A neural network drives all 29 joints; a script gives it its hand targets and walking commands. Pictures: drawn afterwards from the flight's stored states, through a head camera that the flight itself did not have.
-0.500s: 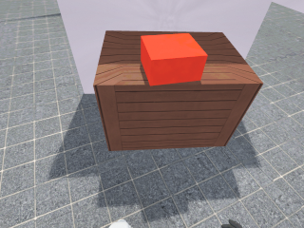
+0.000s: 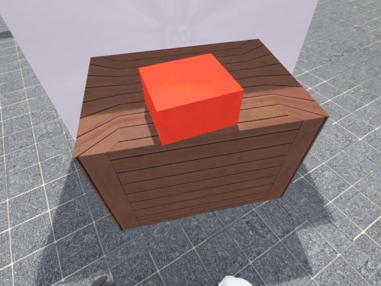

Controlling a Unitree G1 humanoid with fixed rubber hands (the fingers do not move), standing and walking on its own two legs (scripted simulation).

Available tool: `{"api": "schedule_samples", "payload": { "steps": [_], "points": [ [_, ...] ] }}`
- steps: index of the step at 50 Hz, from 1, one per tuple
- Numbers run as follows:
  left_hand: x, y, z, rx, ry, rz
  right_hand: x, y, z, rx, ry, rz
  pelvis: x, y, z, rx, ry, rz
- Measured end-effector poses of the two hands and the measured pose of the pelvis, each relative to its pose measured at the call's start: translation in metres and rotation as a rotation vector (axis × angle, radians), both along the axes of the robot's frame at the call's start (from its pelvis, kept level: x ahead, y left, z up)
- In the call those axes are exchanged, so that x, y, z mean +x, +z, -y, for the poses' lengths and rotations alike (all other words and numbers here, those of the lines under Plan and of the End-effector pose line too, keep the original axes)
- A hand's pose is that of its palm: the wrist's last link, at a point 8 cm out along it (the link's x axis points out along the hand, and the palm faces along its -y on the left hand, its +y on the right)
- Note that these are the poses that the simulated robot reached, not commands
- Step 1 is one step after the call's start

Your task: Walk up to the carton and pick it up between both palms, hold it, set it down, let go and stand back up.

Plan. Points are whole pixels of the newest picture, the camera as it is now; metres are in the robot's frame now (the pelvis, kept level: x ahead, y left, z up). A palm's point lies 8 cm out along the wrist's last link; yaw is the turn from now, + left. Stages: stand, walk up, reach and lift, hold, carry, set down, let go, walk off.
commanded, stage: walk up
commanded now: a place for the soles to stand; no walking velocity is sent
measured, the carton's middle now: (188, 96) +0.74 -0.02 -0.04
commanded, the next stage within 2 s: none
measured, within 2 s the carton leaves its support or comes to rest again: neither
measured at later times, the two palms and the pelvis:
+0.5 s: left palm out of the picture +0.12 +0.25 -0.13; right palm (279, 220) +0.28 -0.23 -0.10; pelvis +0.19 +0.01 +0.01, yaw +3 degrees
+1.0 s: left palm (106, 202) +0.36 +0.23 -0.11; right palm (283, 204) +0.34 -0.27 -0.13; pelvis +0.27 -0.02 +0.00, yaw +1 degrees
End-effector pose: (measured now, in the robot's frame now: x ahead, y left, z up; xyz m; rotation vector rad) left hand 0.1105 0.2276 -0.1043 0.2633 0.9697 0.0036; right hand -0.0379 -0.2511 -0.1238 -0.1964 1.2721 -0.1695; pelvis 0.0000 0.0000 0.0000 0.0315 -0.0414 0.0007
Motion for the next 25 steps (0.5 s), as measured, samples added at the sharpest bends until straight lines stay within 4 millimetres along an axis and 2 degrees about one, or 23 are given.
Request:
{"api": "schedule_samples", "payload": {
  "steps": [2,4,11,16,20,25],
  "points": [
    [0.014,-0.004,0.008,0.013,0.016,0.007,0.025,-0.012,0.009,0.009,0.016,-0.003,0.016,-0.007,0.008,-0.025,-0.012,0.004],
    [0.016,-0.002,0.010,0.018,0.070,0.002,0.052,-0.013,0.012,0.019,0.034,0.005,0.031,-0.006,0.015,-0.025,-0.006,0.015],
    [-0.018,0.015,-0.006,0.062,0.223,-0.143,0.164,0.023,0.021,0.023,0.123,0.159,0.078,0.022,0.024,-0.010,0.001,0.026],
    [-0.032,0.015,-0.008,0.061,0.251,-0.265,0.218,0.031,0.017,0.022,0.145,0.196,0.113,0.026,0.019,-0.025,0.005,0.018],
    [-0.020,0.004,-0.012,0.035,0.267,-0.310,0.255,0.029,0.001,0.025,0.175,0.178,0.144,0.022,0.011,-0.046,0.026,0.012],
    [0.010,-0.025,-0.025,-0.005,0.266,-0.359,0.316,0.025,-0.024,-0.012,0.208,0.210,0.189,0.006,-0.006,-0.066,0.049,0.001]
  ]
}}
